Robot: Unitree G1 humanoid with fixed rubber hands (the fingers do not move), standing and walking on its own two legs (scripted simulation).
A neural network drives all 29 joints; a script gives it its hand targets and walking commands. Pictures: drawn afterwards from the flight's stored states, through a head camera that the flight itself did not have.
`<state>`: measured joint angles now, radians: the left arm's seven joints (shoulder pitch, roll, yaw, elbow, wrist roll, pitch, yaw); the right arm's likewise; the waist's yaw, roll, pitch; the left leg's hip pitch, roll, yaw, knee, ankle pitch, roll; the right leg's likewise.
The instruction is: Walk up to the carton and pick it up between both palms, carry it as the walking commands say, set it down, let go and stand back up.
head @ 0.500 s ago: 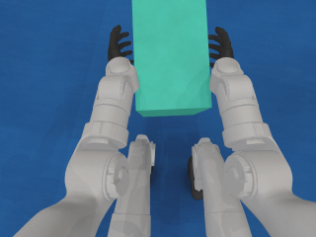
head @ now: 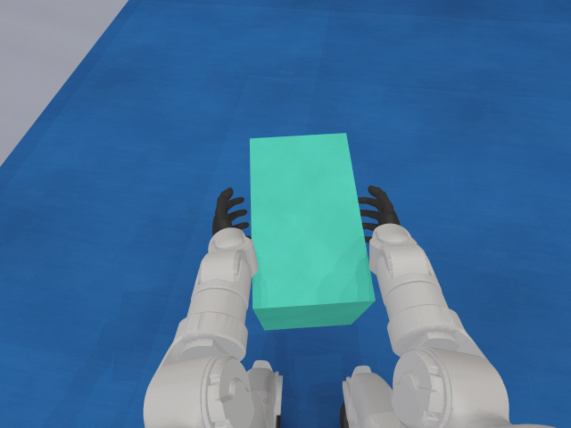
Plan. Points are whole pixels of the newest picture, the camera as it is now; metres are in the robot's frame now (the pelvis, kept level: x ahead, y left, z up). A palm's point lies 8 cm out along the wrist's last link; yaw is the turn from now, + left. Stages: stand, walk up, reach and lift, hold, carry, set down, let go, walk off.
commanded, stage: reach and lift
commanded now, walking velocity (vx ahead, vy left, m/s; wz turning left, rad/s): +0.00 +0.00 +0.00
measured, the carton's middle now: (303, 236) +0.44 +0.00 -0.09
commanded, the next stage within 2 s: none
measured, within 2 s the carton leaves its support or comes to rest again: neither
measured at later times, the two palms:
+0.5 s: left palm (218, 225) +0.38 +0.11 +0.07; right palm (405, 223) +0.37 -0.13 +0.07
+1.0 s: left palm (209, 214) +0.36 +0.11 +0.13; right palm (424, 207) +0.36 -0.13 +0.13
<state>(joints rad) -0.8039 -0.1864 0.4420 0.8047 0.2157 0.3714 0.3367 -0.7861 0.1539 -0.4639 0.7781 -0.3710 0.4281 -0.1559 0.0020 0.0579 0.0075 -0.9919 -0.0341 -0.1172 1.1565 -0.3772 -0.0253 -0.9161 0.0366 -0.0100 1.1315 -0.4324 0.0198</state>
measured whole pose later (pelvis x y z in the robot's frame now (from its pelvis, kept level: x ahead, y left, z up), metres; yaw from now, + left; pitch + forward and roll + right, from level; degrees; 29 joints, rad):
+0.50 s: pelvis +0.03 +0.00 +0.06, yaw +1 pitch +3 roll -2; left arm -0.64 -0.20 0.35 0.81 0.22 0.38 0.31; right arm -0.58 0.21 -0.46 0.68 -0.33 0.45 -0.15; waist 0.00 0.04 -0.01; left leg -0.61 -0.02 -0.12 0.86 -0.31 -0.03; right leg -0.53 0.03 -0.01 0.82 -0.35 0.01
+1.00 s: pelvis +0.03 -0.01 +0.07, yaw +1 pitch -5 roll -2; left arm -0.64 -0.20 0.33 0.80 0.22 0.56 0.32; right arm -0.58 0.21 -0.46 0.65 -0.34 0.64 -0.15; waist -0.01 0.01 -0.02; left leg -0.36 -0.02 -0.12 0.72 -0.26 -0.02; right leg -0.28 0.03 0.00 0.67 -0.30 0.01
